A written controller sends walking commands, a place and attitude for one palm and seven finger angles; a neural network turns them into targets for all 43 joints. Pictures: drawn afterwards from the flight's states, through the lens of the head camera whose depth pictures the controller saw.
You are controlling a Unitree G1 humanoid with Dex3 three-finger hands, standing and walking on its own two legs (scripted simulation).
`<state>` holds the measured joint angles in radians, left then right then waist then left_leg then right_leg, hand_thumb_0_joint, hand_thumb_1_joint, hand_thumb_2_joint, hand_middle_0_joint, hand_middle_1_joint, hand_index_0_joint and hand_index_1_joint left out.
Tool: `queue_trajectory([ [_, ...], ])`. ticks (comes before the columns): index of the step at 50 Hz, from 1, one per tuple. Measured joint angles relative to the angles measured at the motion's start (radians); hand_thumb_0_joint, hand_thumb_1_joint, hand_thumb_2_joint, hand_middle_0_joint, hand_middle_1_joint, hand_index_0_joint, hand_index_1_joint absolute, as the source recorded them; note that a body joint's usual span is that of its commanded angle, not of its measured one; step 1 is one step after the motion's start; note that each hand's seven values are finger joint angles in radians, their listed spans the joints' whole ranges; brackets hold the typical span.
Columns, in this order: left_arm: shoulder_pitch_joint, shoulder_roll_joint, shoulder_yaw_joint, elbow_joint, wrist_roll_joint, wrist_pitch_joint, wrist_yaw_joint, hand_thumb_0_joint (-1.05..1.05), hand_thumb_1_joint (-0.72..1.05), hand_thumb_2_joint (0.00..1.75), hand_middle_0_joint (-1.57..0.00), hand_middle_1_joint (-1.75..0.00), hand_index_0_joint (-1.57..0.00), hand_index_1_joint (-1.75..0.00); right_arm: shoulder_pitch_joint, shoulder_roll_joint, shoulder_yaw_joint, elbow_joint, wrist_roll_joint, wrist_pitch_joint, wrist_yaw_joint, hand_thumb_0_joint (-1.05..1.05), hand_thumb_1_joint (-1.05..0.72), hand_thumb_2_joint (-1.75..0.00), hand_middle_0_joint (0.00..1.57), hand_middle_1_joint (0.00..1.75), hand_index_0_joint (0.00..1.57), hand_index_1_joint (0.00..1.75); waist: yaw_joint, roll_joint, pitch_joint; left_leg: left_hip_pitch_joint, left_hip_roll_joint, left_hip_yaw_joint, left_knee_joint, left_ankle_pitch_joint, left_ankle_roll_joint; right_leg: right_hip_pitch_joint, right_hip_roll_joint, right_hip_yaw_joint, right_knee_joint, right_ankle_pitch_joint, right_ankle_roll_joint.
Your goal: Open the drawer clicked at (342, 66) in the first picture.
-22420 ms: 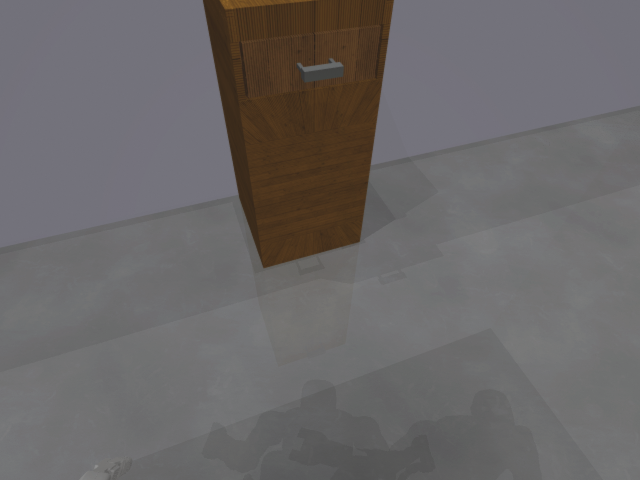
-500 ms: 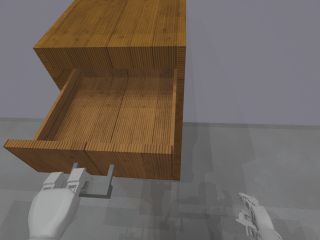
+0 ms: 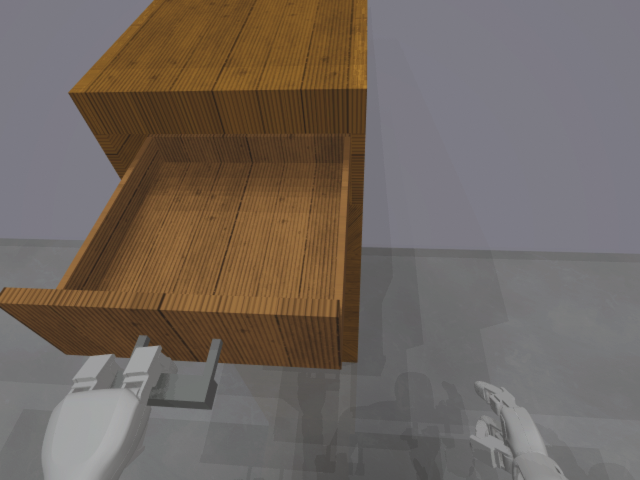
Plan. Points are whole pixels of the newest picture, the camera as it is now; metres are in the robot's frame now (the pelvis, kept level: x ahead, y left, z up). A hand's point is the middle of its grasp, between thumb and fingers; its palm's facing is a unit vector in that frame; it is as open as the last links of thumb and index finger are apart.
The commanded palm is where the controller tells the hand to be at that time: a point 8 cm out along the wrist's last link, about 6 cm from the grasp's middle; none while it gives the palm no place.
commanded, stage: pull the drawer open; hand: left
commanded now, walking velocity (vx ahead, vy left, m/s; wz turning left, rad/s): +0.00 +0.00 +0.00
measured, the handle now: (171, 368) +0.22 +0.20 +0.05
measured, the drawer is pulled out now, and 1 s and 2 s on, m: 0.30 0.30 0.30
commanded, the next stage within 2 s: open the thumb to release the handle in 0.04 s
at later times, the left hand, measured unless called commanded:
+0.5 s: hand (120, 423) +0.16 +0.24 +0.04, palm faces +0.03 -0.07 -1.00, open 9.2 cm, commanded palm +0.13 +0.24 +0.09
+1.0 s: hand (139, 413) +0.17 +0.23 +0.03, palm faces +0.06 -0.08 -1.00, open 13.8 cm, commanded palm +0.15 +0.22 +0.09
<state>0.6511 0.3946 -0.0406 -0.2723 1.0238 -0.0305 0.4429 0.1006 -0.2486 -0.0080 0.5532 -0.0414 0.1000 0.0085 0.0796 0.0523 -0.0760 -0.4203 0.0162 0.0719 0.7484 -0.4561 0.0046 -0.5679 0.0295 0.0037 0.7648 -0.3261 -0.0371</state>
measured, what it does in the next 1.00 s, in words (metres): stands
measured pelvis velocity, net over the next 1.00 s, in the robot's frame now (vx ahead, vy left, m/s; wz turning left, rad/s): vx -0.01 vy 0.00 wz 0.04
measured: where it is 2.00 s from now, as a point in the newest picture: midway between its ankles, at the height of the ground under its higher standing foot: outside the picture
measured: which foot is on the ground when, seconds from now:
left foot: down 0.00-1.00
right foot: down 0.00-1.00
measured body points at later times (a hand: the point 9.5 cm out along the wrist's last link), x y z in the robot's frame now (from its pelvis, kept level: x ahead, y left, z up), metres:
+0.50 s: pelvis -0.01 -0.01 +0.01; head +0.02 -0.04 +0.46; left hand +0.15 +0.24 +0.09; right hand +0.22 -0.21 -0.10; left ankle -0.05 +0.11 -0.71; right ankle +0.03 -0.10 -0.71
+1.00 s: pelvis -0.01 +0.00 +0.01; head +0.03 -0.03 +0.45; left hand +0.17 +0.23 +0.09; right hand +0.22 -0.19 -0.10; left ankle -0.05 +0.11 -0.71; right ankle +0.03 -0.10 -0.71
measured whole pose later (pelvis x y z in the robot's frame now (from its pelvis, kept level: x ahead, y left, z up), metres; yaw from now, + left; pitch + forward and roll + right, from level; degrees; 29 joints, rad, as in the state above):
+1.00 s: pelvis -0.01 +0.00 +0.01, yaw +2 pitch +6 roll +1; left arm 0.43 0.34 -0.11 -0.16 1.09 0.02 0.39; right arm 0.09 -0.21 0.00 0.60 -0.05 0.07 0.00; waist 0.12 0.06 -0.05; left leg -0.39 -0.01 0.04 0.71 -0.42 0.01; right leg -0.52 0.01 -0.02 0.72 -0.30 -0.03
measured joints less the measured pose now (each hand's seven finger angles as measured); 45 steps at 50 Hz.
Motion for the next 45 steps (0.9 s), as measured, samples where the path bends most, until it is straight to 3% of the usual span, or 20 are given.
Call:
queue_trajectory([
  [8,-0.037,0.005,0.001,0.03,-0.003,0.001,-0.008,0.0,0.65,0.81,-0.42,-1.35,-0.3,-1.29,0.006,0.007,0.0,0.02,0.002,-0.001,-0.016,0.01,-0.91,-0.9,0.2,0.3,0.2,0.3,-0.002,0.006,0.015,0.011,-0.003,-0.006,-0.015,0.015,-0.002,0.013,-0.004,-0.005,-0.012,0.01,-0.003],
  [12,-0.111,0.012,0.019,0.092,0.012,-0.002,-0.009,-0.02,0.64,0.8,-0.42,-1.34,-0.33,-1.31,-0.001,0.011,-0.006,0.04,-0.002,-0.004,-0.035,0.01,-0.91,-0.9,0.2,0.3,0.2,0.3,0.01,0.01,0.029,0.012,-0.008,-0.019,-0.019,0.024,-0.003,0.019,-0.01,-0.017,-0.017,0.014,-0.005],
  [16,-0.144,-0.001,0.023,0.11,-0.009,0.004,-0.027,-0.02,0.57,0.77,-0.41,-1.33,-0.37,-1.31,-0.008,0.015,-0.009,0.055,0.003,-0.012,-0.043,0.01,-0.91,-0.9,0.2,0.3,0.2,0.3,0.014,0.016,0.03,0.02,-0.011,-0.027,-0.031,0.033,-0.004,0.032,-0.014,-0.025,-0.031,0.02,-0.006],
  [21,-0.167,-0.015,0.019,0.113,-0.011,0.013,-0.056,-0.01,0.39,0.68,-0.39,-1.3,-0.39,-1.29,-0.015,0.015,-0.004,0.057,0.003,-0.019,-0.05,0.01,-0.91,-0.9,0.2,0.3,0.2,0.3,0.021,0.015,0.028,0.039,-0.014,-0.032,-0.052,0.045,-0.004,0.051,-0.017,-0.028,-0.049,0.029,-0.005],
  [34,-0.202,-0.031,-0.01,0.116,0.014,0.012,-0.089,0.0,-0.31,0.38,-0.34,-1.22,-0.34,-1.22,-0.028,0.015,0.0,0.046,-0.003,-0.033,-0.037,0.01,-0.91,-0.9,0.2,0.3,0.2,0.3,0.037,0.006,0.036,0.057,-0.018,-0.037,-0.069,0.055,-0.002,0.075,-0.02,-0.032,-0.072,0.04,-0.002],
  [41,-0.201,-0.062,-0.057,0.095,0.021,0.03,-0.088,0.0,-0.45,0.32,-0.33,-1.2,-0.32,-1.2,-0.019,0.02,-0.002,0.041,-0.006,-0.035,-0.018,0.01,-0.91,-0.9,0.2,0.3,0.2,0.3,0.035,0.008,0.034,0.047,-0.022,-0.039,-0.06,0.05,0.003,0.068,-0.025,-0.033,-0.066,0.035,0.003],
  [45,-0.199,-0.075,-0.068,0.09,0.051,0.032,-0.071,0.0,-0.48,0.3,-0.33,-1.2,-0.32,-1.2,-0.011,0.027,0.002,0.042,-0.01,-0.033,-0.014,0.01,-0.91,-0.9,0.2,0.3,0.2,0.3,0.043,0.002,0.029,0.039,-0.022,-0.031,-0.053,0.044,0.004,0.055,-0.024,-0.025,-0.056,0.03,0.004],
])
